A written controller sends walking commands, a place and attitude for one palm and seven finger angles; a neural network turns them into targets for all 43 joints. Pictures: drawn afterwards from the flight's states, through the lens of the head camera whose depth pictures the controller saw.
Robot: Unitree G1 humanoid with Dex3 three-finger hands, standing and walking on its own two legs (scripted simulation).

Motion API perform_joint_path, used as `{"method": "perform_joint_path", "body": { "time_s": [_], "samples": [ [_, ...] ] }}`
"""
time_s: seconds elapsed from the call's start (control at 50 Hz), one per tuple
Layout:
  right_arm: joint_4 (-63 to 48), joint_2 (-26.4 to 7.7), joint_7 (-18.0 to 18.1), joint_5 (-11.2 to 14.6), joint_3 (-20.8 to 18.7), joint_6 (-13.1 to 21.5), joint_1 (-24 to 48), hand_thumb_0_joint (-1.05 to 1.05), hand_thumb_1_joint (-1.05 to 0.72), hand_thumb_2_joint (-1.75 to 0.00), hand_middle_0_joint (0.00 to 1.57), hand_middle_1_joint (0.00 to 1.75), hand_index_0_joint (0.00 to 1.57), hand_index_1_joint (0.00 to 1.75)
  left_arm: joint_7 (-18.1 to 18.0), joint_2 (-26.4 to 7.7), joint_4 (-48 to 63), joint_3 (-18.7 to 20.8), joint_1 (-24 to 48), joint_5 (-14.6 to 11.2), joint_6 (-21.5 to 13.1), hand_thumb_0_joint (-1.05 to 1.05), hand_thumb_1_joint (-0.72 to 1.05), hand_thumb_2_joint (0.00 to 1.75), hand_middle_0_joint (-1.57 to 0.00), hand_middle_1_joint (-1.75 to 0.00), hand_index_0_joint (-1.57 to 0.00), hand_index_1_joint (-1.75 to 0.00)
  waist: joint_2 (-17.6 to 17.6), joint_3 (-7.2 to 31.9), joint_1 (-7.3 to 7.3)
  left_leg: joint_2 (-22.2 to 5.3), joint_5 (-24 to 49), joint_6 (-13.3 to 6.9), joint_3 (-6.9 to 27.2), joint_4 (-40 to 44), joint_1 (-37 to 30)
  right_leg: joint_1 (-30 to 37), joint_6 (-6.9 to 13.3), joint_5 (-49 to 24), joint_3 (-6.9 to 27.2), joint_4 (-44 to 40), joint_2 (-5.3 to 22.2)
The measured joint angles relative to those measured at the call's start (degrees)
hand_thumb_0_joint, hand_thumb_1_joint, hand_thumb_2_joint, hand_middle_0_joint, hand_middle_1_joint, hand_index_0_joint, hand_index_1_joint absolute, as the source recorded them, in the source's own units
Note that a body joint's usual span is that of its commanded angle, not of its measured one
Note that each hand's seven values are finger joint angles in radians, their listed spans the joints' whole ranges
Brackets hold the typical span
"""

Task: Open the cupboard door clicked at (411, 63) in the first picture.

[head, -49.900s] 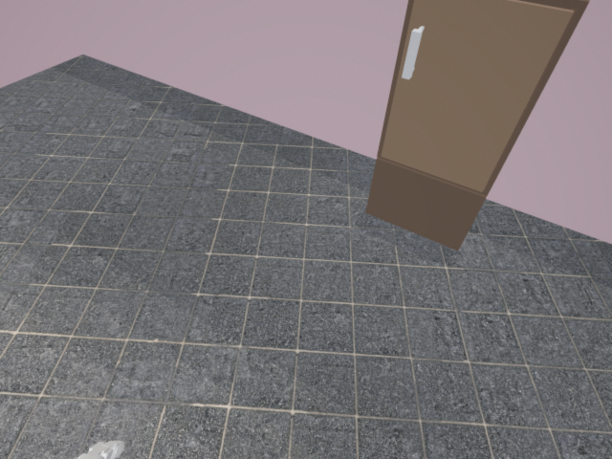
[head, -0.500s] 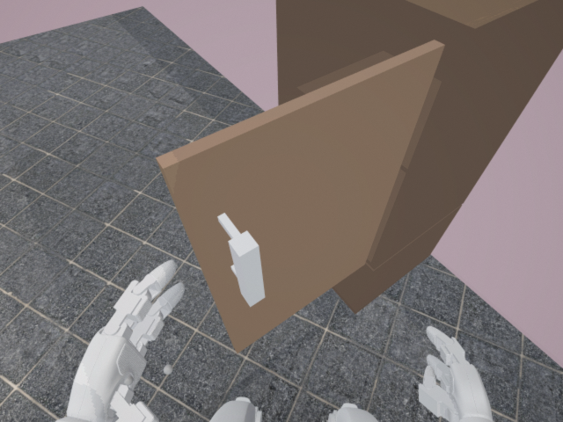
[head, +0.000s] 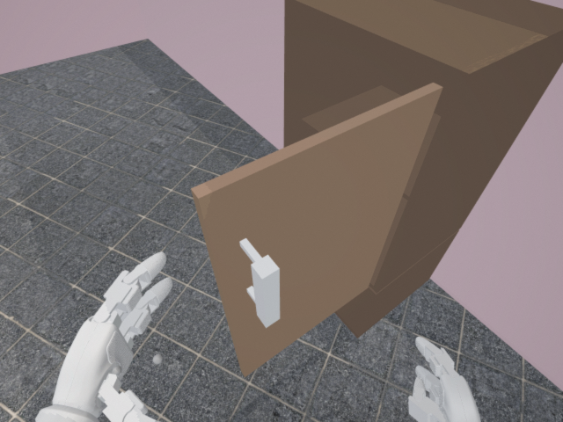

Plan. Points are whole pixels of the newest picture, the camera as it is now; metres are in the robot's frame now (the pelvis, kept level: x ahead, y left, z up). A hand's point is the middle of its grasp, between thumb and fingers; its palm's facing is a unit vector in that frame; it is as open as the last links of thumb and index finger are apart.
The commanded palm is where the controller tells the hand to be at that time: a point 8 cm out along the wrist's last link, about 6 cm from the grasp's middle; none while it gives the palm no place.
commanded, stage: draw the hand back to the body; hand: left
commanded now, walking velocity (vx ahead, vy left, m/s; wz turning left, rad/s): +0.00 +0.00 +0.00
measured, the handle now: (258, 283) +0.30 +0.06 +0.06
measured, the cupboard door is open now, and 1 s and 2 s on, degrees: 89 89 89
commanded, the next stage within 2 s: step back with the hand held close in 1.16 s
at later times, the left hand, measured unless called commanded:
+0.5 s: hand (76, 300) +0.20 +0.22 +0.17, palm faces +0.34 -0.85 -0.40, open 12.5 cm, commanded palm +0.15 +0.27 +0.19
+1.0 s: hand (56, 264) +0.22 +0.24 +0.21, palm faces +0.43 -0.80 -0.41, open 7.6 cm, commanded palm +0.17 +0.28 +0.23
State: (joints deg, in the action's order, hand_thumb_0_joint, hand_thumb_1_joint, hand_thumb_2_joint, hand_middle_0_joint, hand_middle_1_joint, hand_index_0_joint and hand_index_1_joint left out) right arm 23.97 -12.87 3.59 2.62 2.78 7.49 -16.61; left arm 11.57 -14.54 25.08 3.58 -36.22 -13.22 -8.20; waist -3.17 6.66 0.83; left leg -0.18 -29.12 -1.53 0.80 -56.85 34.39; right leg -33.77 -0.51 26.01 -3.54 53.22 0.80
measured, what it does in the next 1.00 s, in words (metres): rises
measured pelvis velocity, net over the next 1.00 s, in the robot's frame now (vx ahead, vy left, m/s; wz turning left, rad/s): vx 0.03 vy -0.02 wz -0.02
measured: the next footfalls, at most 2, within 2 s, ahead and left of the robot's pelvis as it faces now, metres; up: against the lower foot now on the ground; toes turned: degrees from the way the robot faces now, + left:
none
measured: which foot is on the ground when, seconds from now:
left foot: down 0.00-1.00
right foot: down 0.00-1.00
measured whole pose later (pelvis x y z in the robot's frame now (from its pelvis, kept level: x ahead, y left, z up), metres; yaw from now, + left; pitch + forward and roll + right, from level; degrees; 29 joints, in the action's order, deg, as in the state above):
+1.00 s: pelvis +0.03 -0.02 +0.06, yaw -1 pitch -4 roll +0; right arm 36.0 -13.6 4.7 0.0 1.3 5.2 -10.4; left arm -6.9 -18.7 23.0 18.1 -27.3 -3.6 -3.0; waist -4.2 -1.9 3.9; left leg -0.7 -16.6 -0.1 -0.6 -24.9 4.5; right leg -5.8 0.7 14.8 -2.2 24.3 -0.4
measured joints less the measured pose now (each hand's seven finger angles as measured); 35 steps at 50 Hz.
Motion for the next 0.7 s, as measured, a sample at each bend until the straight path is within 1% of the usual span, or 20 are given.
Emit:
{"method": "perform_joint_path", "body": {
  "time_s": [0.1,0.12,0.14,0.16,0.2,0.26,0.32,0.38,0.46,0.58,0.7],
  "samples": [
    [1.1,-0.34,0.0,0.25,-0.06,1.25,0.33,0.02,-0.9,-0.9,0.21,0.3,0.2,0.3,0.97,-1.19,1.54,3.13,0.03,-1.57,0.59,-0.01,-0.47,0.31,-0.15,-0.3,-0.16,-0.3,-0.01,-0.01,0.51,-0.07,0.41,0.07,0.32,1.93,-2.59,2.89,-0.01,-0.55,-0.32,-2.35,-0.14],
    [1.29,-0.26,0.37,0.12,-0.09,1.18,0.29,0.02,-0.9,-0.9,0.21,0.3,0.2,0.3,-0.7,-1.95,2.13,3.33,0.21,0.27,1.3,-0.01,-0.46,0.32,-0.15,-0.3,-0.16,-0.3,0.15,0.05,0.99,-0.11,0.56,0.08,0.17,2.56,-3.32,3.52,0.0,-0.71,-0.17,-2.91,-0.18],
    [1.46,-0.12,0.88,-0.14,-0.02,0.85,0.36,0.02,-0.9,-0.9,0.21,0.3,0.2,0.3,-3.44,-2.71,2.93,3.35,0.16,2.42,2.36,-0.01,-0.44,0.33,-0.15,-0.3,-0.16,-0.3,0.33,0.0,1.32,-0.13,0.8,0.1,-0.02,3.43,-4.25,4.31,0.01,-0.95,0.02,-3.64,-0.22],
    [1.58,0.03,1.3,-0.37,0.08,0.51,0.49,0.02,-0.9,-0.9,0.21,0.3,0.2,0.3,-6.2,-3.05,3.66,3.38,-0.11,4.1,3.41,-0.01,-0.42,0.34,-0.15,-0.3,-0.16,-0.3,0.43,-0.09,1.41,-0.11,1.15,0.08,-0.13,4.42,-5.18,5.16,-0.07,-1.27,0.14,-4.52,-0.21],
    [1.62,0.23,1.79,-0.68,0.17,-0.04,0.75,0.02,-0.9,-0.9,0.21,0.3,0.2,0.3,-10.76,-2.75,4.53,3.37,-0.68,6.63,5.24,-0.01,-0.37,0.36,-0.16,-0.3,-0.16,-0.3,0.25,-0.58,1.35,-0.07,1.93,0.09,-0.17,6.36,-6.96,6.96,-0.09,-2.03,0.17,-6.47,-0.22],
    [2.24,0.36,2.22,-1.12,0.34,-0.59,1.11,0.02,-0.9,-0.9,0.21,0.3,0.2,0.3,-15.11,-2.31,4.64,3.27,-1.14,9.02,7.12,-0.01,-0.29,0.39,-0.16,-0.3,-0.16,-0.3,-0.04,-1.55,1.52,0.05,3.17,0.04,-0.33,9.3,-9.58,9.54,-0.11,-3.25,0.31,-9.36,-0.17],
    [3.48,0.37,2.48,-1.49,0.64,-0.68,1.26,0.02,-0.9,-0.9,0.21,0.3,0.2,0.3,-17.48,-2.79,4.29,3.44,-0.97,10.34,7.96,0.0,-0.19,0.43,-0.16,-0.3,-0.17,-0.3,-0.12,-2.51,1.87,0.28,4.36,0.0,-0.44,12.21,-12.23,12.07,-0.16,-4.26,0.41,-11.96,0.01],
    [5.08,0.31,2.57,-1.76,0.96,-0.41,1.39,0.02,-0.9,-0.9,0.21,0.3,0.2,0.3,-18.83,-3.57,4.1,4.19,-0.14,10.93,8.12,0.0,-0.09,0.48,-0.17,-0.3,-0.17,-0.3,-0.22,-3.37,2.19,0.53,5.47,0.01,-0.46,15.01,-14.92,14.64,-0.18,-5.12,0.42,-14.41,0.2],
    [7.14,0.22,2.42,-1.99,1.09,-0.05,1.85,0.02,-0.9,-0.9,0.21,0.3,0.2,0.3,-19.65,-4.23,3.82,5.94,1.6,11.15,7.64,0.0,0.04,0.53,-0.17,-0.3,-0.18,-0.3,-0.55,-4.33,2.44,0.75,6.85,0.09,-0.56,18.64,-18.47,17.94,-0.17,-6.21,0.52,-17.51,0.36],
    [9.38,0.37,2.15,-2.19,0.76,-0.52,3.43,0.02,-0.9,-0.9,0.21,0.3,0.2,0.3,-19.64,-4.8,1.76,9.55,4.4,10.72,6.69,0.0,0.25,0.62,-0.18,-0.3,-0.19,-0.3,-0.64,-5.8,2.56,0.58,8.7,0.37,-1.05,23.52,-23.04,21.91,0.09,-7.78,1.0,-21.52,0.1],
    [10.68,-0.08,1.81,-2.45,-0.05,-0.66,4.39,0.02,-0.9,-0.9,0.21,0.3,0.2,0.3,-19.33,-5.34,0.98,12.38,5.97,10.29,6.33,0.01,0.45,0.71,-0.19,-0.3,-0.2,-0.3,-0.58,-6.61,2.81,0.22,10.14,0.76,-1.25,27.25,-26.32,24.89,0.44,-9.08,1.18,-24.84,-0.34]
  ]
}}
